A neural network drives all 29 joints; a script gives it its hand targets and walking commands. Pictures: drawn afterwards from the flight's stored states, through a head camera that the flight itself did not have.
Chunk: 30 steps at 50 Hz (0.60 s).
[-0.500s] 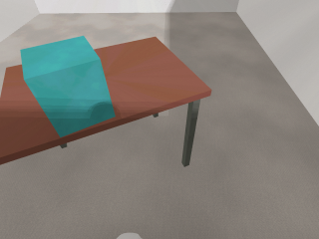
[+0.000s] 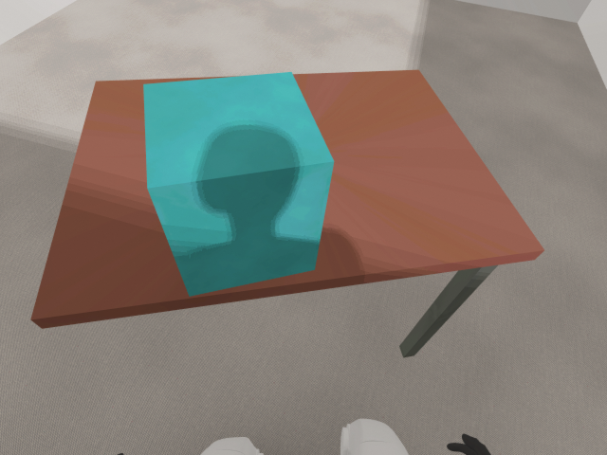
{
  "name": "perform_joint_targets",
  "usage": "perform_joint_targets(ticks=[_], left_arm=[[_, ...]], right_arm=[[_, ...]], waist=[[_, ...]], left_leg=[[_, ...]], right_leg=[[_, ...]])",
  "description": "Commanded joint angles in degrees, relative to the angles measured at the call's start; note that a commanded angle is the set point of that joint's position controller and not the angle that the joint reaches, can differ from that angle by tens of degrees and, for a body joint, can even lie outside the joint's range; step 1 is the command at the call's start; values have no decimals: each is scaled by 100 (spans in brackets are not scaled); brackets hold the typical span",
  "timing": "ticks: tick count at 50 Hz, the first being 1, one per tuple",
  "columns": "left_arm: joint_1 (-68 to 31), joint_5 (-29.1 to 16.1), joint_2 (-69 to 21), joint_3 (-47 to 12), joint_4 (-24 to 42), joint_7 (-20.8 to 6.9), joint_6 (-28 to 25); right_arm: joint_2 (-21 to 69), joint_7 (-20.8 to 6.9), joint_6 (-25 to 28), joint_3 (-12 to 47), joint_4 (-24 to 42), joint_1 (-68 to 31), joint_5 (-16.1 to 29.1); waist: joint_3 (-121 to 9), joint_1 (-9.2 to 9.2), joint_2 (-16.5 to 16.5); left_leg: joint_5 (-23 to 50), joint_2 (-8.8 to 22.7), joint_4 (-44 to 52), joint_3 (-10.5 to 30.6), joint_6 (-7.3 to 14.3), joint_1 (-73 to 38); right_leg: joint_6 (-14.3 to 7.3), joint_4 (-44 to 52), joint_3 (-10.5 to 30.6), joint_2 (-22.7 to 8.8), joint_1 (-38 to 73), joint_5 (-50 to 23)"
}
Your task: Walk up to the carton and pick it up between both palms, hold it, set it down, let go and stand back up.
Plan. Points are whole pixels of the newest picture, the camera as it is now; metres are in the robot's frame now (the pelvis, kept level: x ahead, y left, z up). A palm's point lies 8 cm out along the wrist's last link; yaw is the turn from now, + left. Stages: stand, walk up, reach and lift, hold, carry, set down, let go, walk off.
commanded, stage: walk up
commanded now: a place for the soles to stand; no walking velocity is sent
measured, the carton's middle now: (238, 187) +0.47 +0.11 +0.05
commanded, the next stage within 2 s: none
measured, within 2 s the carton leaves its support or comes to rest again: neither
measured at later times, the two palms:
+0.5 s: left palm out of the picture +0.11 +0.29 -0.08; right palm (458, 402) +0.20 -0.24 -0.12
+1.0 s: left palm out of the picture +0.09 +0.30 -0.10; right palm (424, 365) +0.25 -0.19 -0.10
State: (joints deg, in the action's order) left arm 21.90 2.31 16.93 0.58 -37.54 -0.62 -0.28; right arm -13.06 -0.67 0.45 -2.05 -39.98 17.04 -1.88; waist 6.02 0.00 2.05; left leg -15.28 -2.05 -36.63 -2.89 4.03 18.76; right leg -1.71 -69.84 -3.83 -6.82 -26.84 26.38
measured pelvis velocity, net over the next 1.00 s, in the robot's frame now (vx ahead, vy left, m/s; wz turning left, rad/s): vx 0.08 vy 0.03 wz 0.27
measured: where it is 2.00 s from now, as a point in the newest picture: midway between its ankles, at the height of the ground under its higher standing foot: outside the picture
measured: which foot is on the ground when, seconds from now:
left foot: down 0.00-0.26, up 0.28-0.54, down 0.56-1.00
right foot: up 0.00-0.20, down 0.22-0.60, up 0.62-0.86, down 0.88-1.00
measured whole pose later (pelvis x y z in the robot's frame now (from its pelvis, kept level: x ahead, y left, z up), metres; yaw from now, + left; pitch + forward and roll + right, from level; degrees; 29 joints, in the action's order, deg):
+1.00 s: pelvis +0.08 +0.03 +0.00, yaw +16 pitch -2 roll +0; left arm 17.5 0.7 15.1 -0.8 -40.6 -1.0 2.2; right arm -15.8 0.7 -2.0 -0.8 -37.7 15.6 -0.1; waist 3.3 0.2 -1.6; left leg -17.5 -0.1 -37.3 4.3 -0.6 18.2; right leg 1.0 -36.9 -3.6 -3.2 -16.2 18.7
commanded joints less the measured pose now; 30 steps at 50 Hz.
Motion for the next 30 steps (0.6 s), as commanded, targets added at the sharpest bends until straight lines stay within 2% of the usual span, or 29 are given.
perform_joint_targets(ticks=[1, 2, 4, 5, 6, 7, 8, 9, 10, 11, 12, 13, 14, 15, 16, 17, 18, 19, 20, 21, 22, 23, 24, 25, 26, 27, 28, 29, 30], left_arm=[[503, -63, 382, 185, 390, -5, -216], [294, -92, 396, 205, 477, 30, -213], [8, -138, 371, 209, 521, 100, -205], [70, -145, 322, 191, 526, 140, -203], [48, -155, 307, 231, 499, 188, -190], [11, -153, 271, 239, 486, 209, -196], [-8, -145, 342, 299, 444, 231, -190], [62, -89, 456, 322, 433, 262, -196], [168, -45, 692, 422, 412, 274, -187], [339, -13, 1063, 504, 509, 306, -179], [322, -30, 1240, 537, 507, 327, -132], [52, -95, 1198, 517, 524, 361, -101], [-167, -110, 1090, 516, 549, 368, -111], [-231, -131, 945, 468, 584, 348, -110], [-245, -88, 882, 403, 570, 334, -111], [-334, -63, 888, 383, 539, 309, -116], [-454, -36, 908, 364, 552, 315, -102], [-617, -6, 895, 358, 524, 297, -70], [-674, -4, 916, 352, 575, 252, -63], [-650, 6, 948, 355, 540, 208, -66], [-626, -22, 1042, 371, 539, 174, -26], [-659, -33, 1074, 383, 570, 154, 23], [-665, -65, 1119, 381, 605, 129, 54], [-666, -120, 1123, 348, 578, 122, 87], [-653, -139, 1059, 298, 568, 110, 136], [-492, -158, 822, 232, 544, 92, 157], [-215, -197, 456, 103, 615, 62, 184], [-234, -197, 425, 78, 616, 76, 269], [-518, -264, 657, 202, 639, 128, 342]], right_arm=[[-1197, 20, 186, -290, 255, 486, -69], [-1124, 18, 165, -247, 231, 480, -37], [-1132, 15, 80, -208, 311, 298, 1], [-1170, 14, 38, -177, 332, 233, 34], [-1221, -2, -36, -173, 385, 106, 51], [-1229, 3, -90, -149, 379, 126, 80], [-1248, -13, -153, -127, 425, 29, 86], [-1217, -10, -179, -95, 493, 14, 106], [-1114, -15, -184, -42, 517, 94, 140], [-960, -39, -174, 27, 621, 326, 146], [-979, 9, -250, -30, 559, 674, 58], [-998, 58, -341, -102, 548, 735, 10], [-1211, 87, -375, -189, 550, 439, -65], [-1288, 102, -362, -245, 497, 432, -105], [-1276, 91, -349, -271, 460, 367, -105], [-1159, 68, -350, -278, 411, 497, -98], [-1048, 24, -356, -247, 380, 594, -65], [-887, -20, -335, -216, 386, 631, -51], [-833, -37, -313, -196, 426, 706, 11], [-753, -45, -279, -147, 506, 503, 42], [-704, -59, -229, -124, 509, 451, 83], [-749, -58, -180, -127, 596, 344, 123], [-790, -35, -140, -159, 579, 410, 163], [-795, -8, -77, -183, 485, 636, 151], [-833, 18, -5, -225, 428, 910, 146], [-968, 43, 35, -297, 454, 909, 131], [-1484, 72, 74, -419, 600, 678, 101], [-1721, 105, 60, -443, 752, 403, 89], [-1909, 167, -1, -537, 745, 291, 74]], waist=[[-331, -63, -708], [-215, -90, -782], [-215, -123, -826], [-266, -89, -958], [-294, -33, -1035], [-438, -32, -868], [-447, 13, -782], [-651, 125, -520], [-608, 230, -212], [-937, 328, 362], [-885, 225, 689], [-753, 111, 536], [-579, 203, 600], [-491, 171, 527], [-362, 160, 433], [-314, 86, 563], [-356, 59, 592], [-389, 17, 757], [-449, 34, 980], [-414, 135, 1230], [-539, 180, 1378], [-629, 237, 1437], [-668, 176, 1445], [-755, 41, 1184], [-706, -169, 925], [-772, -218, 206], [-688, -117, -1170], [-412, -140, -1403], [-198, -316, -1471]], left_leg=[[1832, 1466, 1622, 1824, 1004, -610], [2054, 1398, 1605, 1742, 985, -369], [2448, 1191, 1333, 1539, 744, 46], [2813, 1129, 1077, 1421, 669, 132], [2695, 1014, 868, 1334, 621, 349], [2395, 903, 611, 1285, 498, 341], [1997, 860, 401, 1318, 325, 674], [1400, 719, 50, 1329, 150, 773], [737, 590, -255, 1275, -122, 1245], [-508, 75, -1157, 979, -372, 1438], [-2088, -214, -2618, 626, -438, 1352], [-2127, 52, -3181, 887, -469, 1366], [-1967, 203, -3507, 982, -524, 1628], [-1950, 242, -3527, 1008, -589, 1530], [-1810, 242, -3438, 1099, -639, 1391], [-1639, 259, -3161, 996, -661, 1154], [-1445, 226, -2960, 888, -683, 854], [-1406, 151, -2592, 729, -723, 757], [-1275, 140, -2255, 537, -722, 628], [-1278, 207, -1759, 355, -700, 646], [-1177, 160, -1450, 183, -723, 467], [-1263, 80, -1071, 38, -689, 397], [-975, 26, -667, -111, -659, 252], [-400, -48, -225, -242, -610, -238], [-52, -100, 415, -224, -637, -788], [362, 79, 753, 217, -528, -1082], [212, 974, 1217, 1875, -155, -896], [-370, 1806, 1614, 3219, 389, -486], [-1055, 2123, 1908, 3651, 949, 270]], right_leg=[[15, 1235, 159, -24, -331, -529], [51, 1571, 206, -4, -224, -679], [3, 2151, 73, 179, 415, -1138], [-41, 2427, -58, 337, 693, -1384], [-69, 2578, -125, 426, 1018, -1586], [-128, 2982, -243, 548, 1321, -1979], [-180, 3239, -229, 541, 1769, -2230], [-280, 3632, -103, 449, 2106, -2462], [-485, 3815, 348, -29, 2545, -2334], [-900, 4363, 1641, -1170, 2710, -1901], [-1474, 5093, 2785, -2203, 2135, -1143], [-1821, 5252, 2847, -2476, 1872, -839], [-1880, 5223, 2855, -2480, 1872, -971], [-1777, 5154, 2552, -2193, 1686, -1533], [-1593, 5025, 2071, -1866, 1494, -1979], [-1393, 4891, 1493, -1623, 1261, -2399], [-1218, 4843, 896, -1333, 1070, -2470], [-1078, 4767, 548, -1074, 1023, -2159], [-1027, 4652, 292, -921, 953, -2053], [-1058, 4597, 198, -923, 976, -1904], [-1006, 4466, 50, -742, 943, -1655], [-1000, 4366, 21, -738, 1048, -1225], [-956, 4216, 58, -795, 1048, -1205], [-850, 4015, 47, -841, 778, -1065], [-670, 3571, -13, -838, 433, -988], [-308, 2949, -214, -675, 115, -661], [113, 2222, -470, -187, -262, 56], [225, 1735, -152, 156, -614, 933], [219, 1039, 218, 17, -370, 1070]])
